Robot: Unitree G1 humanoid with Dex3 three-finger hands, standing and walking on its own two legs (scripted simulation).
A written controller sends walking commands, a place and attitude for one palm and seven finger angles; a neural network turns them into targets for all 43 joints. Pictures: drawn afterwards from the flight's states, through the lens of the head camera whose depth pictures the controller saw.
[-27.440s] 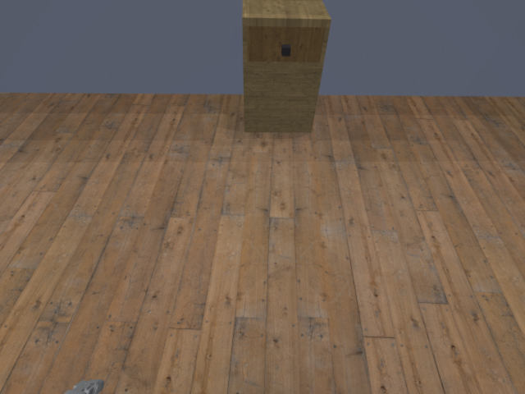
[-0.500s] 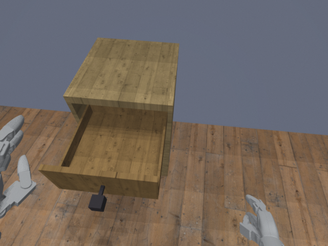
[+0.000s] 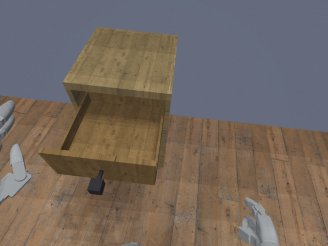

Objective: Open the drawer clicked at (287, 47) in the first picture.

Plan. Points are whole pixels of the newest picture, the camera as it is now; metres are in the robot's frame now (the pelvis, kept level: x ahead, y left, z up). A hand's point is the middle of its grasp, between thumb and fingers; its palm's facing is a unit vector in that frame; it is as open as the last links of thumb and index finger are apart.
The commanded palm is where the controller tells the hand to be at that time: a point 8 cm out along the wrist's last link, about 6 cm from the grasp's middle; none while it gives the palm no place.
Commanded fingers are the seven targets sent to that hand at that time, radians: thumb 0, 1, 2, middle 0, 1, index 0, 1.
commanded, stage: step back with the hand held close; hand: left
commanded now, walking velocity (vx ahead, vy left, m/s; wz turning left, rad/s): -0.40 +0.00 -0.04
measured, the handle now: (98, 180) +0.33 +0.24 -0.21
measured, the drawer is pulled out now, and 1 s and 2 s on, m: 0.29 0.29 0.29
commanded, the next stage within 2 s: stop stepping back and stand still in 0.78 s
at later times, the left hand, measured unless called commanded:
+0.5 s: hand (20, 195) +0.17 +0.23 +0.17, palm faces +0.32 -0.82 -0.47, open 7.4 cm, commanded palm +0.11 +0.27 +0.18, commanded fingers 0.00 0.90 0.90 -0.20 -0.30 -0.20 -0.30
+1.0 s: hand out of the picture +0.03 +0.17 +0.16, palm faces +0.24 -0.83 -0.49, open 7.4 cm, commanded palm -0.03 +0.23 +0.18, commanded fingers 0.00 0.90 0.90 -0.20 -0.30 -0.20 -0.30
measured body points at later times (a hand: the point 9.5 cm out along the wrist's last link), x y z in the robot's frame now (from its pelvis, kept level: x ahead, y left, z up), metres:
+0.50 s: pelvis -0.03 -0.01 +0.00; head +0.01 +0.02 +0.44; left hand +0.15 +0.27 +0.19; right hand +0.15 -0.23 -0.08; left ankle +0.05 +0.12 -0.73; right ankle -0.12 -0.11 -0.73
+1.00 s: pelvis -0.17 -0.05 -0.01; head -0.13 -0.03 +0.44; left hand +0.01 +0.22 +0.19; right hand +0.03 -0.28 -0.08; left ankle -0.04 +0.08 -0.72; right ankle -0.17 -0.15 -0.74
